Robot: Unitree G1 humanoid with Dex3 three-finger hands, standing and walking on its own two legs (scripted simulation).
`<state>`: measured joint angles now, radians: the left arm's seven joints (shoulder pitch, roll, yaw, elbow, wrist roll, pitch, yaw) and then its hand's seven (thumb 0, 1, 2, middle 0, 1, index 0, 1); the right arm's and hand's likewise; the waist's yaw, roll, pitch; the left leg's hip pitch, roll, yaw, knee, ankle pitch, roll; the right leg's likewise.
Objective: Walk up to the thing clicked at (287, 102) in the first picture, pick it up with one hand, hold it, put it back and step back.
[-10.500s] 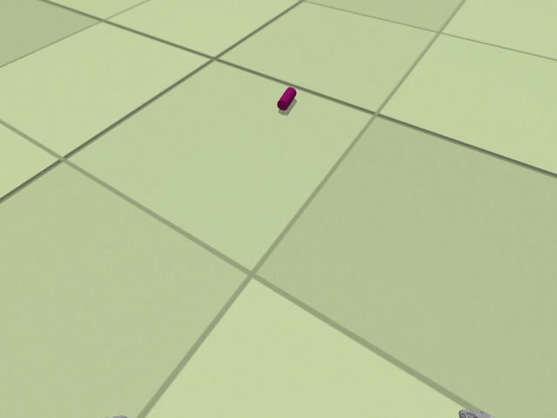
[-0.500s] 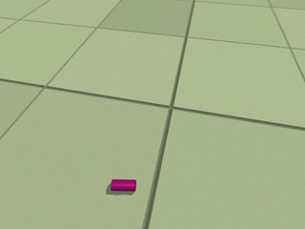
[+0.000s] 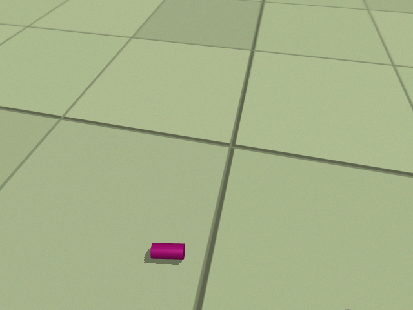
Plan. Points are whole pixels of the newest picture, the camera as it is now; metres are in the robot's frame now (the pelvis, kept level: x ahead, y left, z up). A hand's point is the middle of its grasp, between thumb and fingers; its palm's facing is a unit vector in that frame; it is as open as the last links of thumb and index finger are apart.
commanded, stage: stand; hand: left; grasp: from above
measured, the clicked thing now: (168, 251) +0.46 +0.21 -0.75
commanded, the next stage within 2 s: rise first in 0.46 s
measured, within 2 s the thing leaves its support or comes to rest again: neither
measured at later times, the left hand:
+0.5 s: hand out of the picture +0.06 +0.25 -0.16, palm faces -0.02 -0.94 -0.34, open 7.4 cm
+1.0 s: hand out of the picture +0.13 +0.25 -0.20, palm faces -0.08 -0.92 -0.38, open 12.5 cm
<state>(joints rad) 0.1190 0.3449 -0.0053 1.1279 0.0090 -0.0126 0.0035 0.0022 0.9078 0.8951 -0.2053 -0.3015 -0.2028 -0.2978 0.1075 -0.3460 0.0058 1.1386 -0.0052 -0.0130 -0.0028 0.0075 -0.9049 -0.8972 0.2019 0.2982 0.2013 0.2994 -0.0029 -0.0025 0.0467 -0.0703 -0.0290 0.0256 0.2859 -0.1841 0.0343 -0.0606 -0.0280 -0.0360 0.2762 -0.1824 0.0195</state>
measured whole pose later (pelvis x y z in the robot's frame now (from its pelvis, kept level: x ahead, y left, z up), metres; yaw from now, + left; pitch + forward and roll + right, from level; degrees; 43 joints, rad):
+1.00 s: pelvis -0.02 +0.00 -0.05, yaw -1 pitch +11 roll -1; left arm 0.04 0.34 0.14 0.87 0.14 0.13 -0.02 0.00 -0.20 0.97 -0.11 -0.97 -0.11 -0.97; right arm 0.26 -0.25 -0.02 0.67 0.03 -0.04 -0.02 0.01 -0.91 -0.90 0.20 0.30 0.20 0.30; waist -0.04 0.01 -0.06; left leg -0.62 0.01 0.03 0.82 -0.40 0.03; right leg -0.60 -0.01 -0.03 0.78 -0.38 0.00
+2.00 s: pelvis -0.10 -0.01 -0.32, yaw -2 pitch +34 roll -3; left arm -0.44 0.58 0.14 0.89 0.77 -0.20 0.05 -0.01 -0.53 0.99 -0.11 -1.07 -0.11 -1.07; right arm 0.09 -0.29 -0.05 0.69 -0.01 -0.15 0.04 0.01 -0.91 -0.90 0.20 0.30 0.20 0.30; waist -0.03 0.02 -0.14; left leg -1.90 0.02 -0.02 1.97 -0.67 0.03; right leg -1.87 -0.03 -0.07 1.94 -0.67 -0.02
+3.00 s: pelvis -0.10 +0.00 -0.44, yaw -8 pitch +35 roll -10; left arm -0.93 0.88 0.15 1.35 1.32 -0.38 0.31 0.00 -0.53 1.00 -0.09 -0.99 -0.09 -0.98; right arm 0.13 -0.28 0.05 0.71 -0.15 0.01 0.13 0.00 -0.91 -0.90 0.20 0.30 0.20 0.30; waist -0.20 -0.03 -0.02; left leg -2.28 0.04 -0.09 2.37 -0.71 0.06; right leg -2.20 -0.02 -0.14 2.26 -0.68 -0.01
